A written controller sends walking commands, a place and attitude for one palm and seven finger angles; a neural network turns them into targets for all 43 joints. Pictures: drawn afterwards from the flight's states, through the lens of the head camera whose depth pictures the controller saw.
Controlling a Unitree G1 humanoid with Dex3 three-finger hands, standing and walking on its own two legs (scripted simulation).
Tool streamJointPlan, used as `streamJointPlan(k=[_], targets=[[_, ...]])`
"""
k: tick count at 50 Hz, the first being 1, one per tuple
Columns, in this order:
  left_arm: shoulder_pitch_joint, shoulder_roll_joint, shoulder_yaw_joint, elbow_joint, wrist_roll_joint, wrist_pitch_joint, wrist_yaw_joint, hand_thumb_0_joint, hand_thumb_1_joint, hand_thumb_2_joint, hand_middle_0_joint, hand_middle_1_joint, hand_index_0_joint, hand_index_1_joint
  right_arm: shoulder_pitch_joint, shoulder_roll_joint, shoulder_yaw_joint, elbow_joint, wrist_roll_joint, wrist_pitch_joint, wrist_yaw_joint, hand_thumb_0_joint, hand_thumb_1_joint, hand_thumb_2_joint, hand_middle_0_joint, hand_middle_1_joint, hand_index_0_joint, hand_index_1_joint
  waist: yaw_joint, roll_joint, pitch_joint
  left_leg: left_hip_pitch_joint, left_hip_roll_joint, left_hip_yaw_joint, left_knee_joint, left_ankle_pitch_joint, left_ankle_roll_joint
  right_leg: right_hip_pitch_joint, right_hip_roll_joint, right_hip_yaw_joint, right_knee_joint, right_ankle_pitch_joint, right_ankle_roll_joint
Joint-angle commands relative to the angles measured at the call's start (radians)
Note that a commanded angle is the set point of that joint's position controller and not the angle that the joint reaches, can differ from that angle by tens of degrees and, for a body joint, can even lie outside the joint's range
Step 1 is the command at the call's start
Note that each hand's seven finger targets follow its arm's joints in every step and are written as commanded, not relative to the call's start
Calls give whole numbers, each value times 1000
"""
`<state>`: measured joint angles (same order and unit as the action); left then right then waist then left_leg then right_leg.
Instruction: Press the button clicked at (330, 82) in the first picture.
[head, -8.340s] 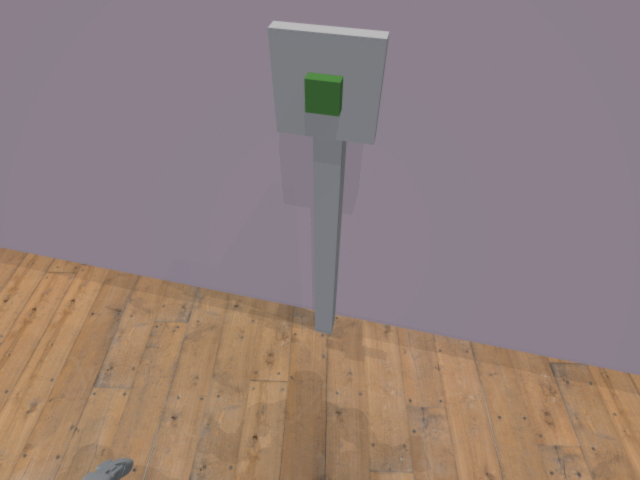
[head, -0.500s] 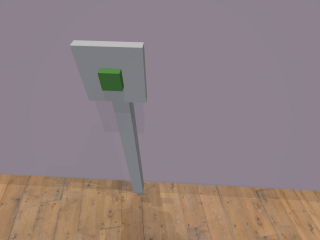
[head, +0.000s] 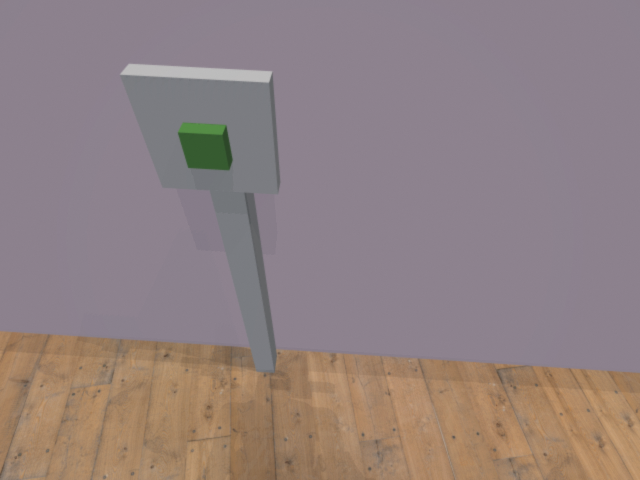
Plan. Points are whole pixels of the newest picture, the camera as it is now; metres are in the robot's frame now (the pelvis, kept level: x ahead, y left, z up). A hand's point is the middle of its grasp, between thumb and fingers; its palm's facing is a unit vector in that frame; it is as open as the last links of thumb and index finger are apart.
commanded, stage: come to a stop and stand still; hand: left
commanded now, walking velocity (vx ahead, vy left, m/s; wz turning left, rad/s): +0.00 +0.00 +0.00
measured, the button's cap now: (207, 145) +0.51 +0.20 +0.14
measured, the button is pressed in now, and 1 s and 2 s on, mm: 0 0 0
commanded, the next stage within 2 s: look again from close up in 0.26 s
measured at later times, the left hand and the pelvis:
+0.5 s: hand out of the picture -0.01 +0.15 -0.18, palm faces +0.03 -0.98 -0.19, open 7.4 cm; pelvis +0.00 -0.02 +0.00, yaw +0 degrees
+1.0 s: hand out of the picture -0.01 +0.14 -0.17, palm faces +0.04 -0.98 -0.20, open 7.4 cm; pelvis +0.00 -0.03 +0.00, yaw +0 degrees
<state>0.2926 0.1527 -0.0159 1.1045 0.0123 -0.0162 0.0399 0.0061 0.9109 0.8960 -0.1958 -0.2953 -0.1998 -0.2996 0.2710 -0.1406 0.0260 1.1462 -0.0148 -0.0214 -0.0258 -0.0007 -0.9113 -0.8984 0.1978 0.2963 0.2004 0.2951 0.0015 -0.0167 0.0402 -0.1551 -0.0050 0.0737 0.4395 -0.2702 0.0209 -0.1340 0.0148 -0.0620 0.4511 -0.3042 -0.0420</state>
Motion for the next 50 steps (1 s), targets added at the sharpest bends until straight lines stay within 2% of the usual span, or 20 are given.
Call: streamJointPlan(k=[1, 7, 8, 12, 13, 17, 20, 27, 28, 32, 38, 44, 49, 50], targets=[[72, 100, 14, -19, -4, -14, 2, 0, 900, 900, -200, -300, -200, -300, 49, -100, -19, -30, 4, -10, -11, 0, -900, -900, 200, 300, 200, 300, 4, 10, 14, -13, 109, -107, -62, 197, 21, -28, -129, 120, -78, 249, -10], [81, 95, 14, -13, -4, -14, 1, 0, 900, 900, -200, -300, -200, -300, 54, -91, -19, -24, 4, -8, -12, 0, -900, -900, 200, 300, 200, 300, 4, 17, 26, -27, 107, -104, -67, 168, 18, -35, -131, 125, -91, 219, -12], [83, 95, 14, -15, -2, -15, 2, 0, 900, 900, -200, -300, -200, -300, 53, -91, -20, -23, 5, -7, -11, 0, -900, -900, 200, 300, 200, 300, 4, 2, 27, -28, 107, -104, -62, 171, 17, -33, -128, 125, -93, 227, -11], [89, 94, 15, -12, -3, -16, 1, 0, 900, 900, -200, -300, -200, -300, 52, -89, -20, -24, 5, -9, -13, 0, -900, -900, 200, 300, 200, 300, 5, 11, 20, -21, 108, -99, -62, 181, 15, -33, -133, 127, -95, 247, -11], [88, 95, 15, -12, -2, -17, 2, 0, 900, 900, -200, -300, -200, -300, 54, -91, -20, -22, 5, -8, -13, 0, -900, -900, 200, 300, 200, 300, 3, -6, 21, -23, 107, -100, -57, 185, 15, -29, -130, 127, -92, 261, -10], [88, 97, 18, -11, -3, -17, 1, 0, 900, 900, -200, -300, -200, -300, 53, -92, -21, -22, 4, -10, -15, 0, -900, -900, 200, 300, 200, 300, 5, 17, 15, -20, 109, -100, -61, 196, 12, -27, -132, 127, -91, 272, -13], [87, 100, 20, -13, -3, -18, 2, 0, 900, 900, -200, -300, -200, -300, 55, -94, -21, -23, 4, -11, -16, 0, -900, -900, 200, 300, 200, 300, 6, 12, 3, -14, 110, -98, -55, 217, 11, -13, -134, 121, -84, 311, -12], [85, 99, 21, -11, -4, -17, 1, 0, 900, 900, -200, -300, -200, -300, 49, -93, -21, -22, 3, -8, -17, 0, -900, -900, 200, 300, 200, 300, 8, 16, 30, -20, 111, -96, -63, 193, 8, -30, -133, 128, -99, 282, -12], [84, 103, 22, -14, -2, -17, 2, 0, 900, 900, -200, -300, -200, -300, 52, -94, -22, -22, 4, -7, -17, 0, -900, -900, 200, 300, 200, 300, 7, 3, 25, -19, 112, -94, -58, 196, 8, -25, -131, 127, -100, 292, -10], [78, 109, 25, -16, -3, -18, 1, 0, 900, 900, -200, -300, -200, -300, 53, -98, -22, -23, 3, -9, -17, 0, -900, -900, 200, 300, 200, 300, 7, 15, 13, -18, 113, -94, -62, 204, 6, -14, -135, 127, -97, 304, -14], [82, 113, 28, -17, -2, -19, 2, 0, 900, 900, -200, -300, -200, -300, 48, -99, -23, -26, 3, -6, -18, 0, -900, -900, 200, 300, 200, 300, 9, -7, 14, -22, 108, -86, -51, 197, 2, -5, -137, 129, -102, 351, -3], [82, 114, 29, -19, -4, -18, 2, 0, 900, 900, -200, -300, -200, -300, 51, -96, -24, -25, 3, -4, -18, 0, -900, -900, 200, 300, 200, 300, 10, 8, 18, -23, 107, -80, -51, 181, -1, -11, -140, 136, -114, 335, 2], [88, 121, 32, -18, -4, -19, 3, 0, 900, 900, -200, -300, -200, -300, 52, -99, -24, -28, 4, -4, -20, 0, -900, -900, 200, 300, 200, 300, 11, -13, 6, -29, 105, -74, -43, 182, -4, 9, -144, 135, -110, 389, 14], [174, 116, 40, 16, 10, -43, 49, 0, 900, 900, -200, -300, -200, -300, -45, -110, -37, -97, 14, -13, -13, 0, -900, -900, 200, 300, 200, 300, 36, -26, 45, -133, 79, 4, 223, 93, -33, 0, -222, 232, -95, 1059, 118]])
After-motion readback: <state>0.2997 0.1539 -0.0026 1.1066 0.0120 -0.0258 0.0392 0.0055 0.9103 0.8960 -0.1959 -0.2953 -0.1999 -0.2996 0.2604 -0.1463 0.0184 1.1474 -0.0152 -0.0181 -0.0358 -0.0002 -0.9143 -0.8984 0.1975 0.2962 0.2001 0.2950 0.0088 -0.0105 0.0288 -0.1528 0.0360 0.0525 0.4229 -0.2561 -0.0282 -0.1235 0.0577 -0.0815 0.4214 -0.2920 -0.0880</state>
